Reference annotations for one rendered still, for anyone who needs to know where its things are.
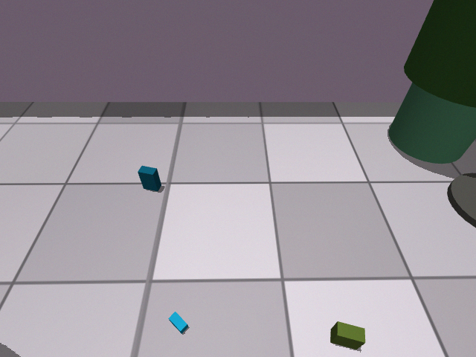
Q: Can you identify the potted plant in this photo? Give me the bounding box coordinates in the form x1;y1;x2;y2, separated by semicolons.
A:
389;0;476;164

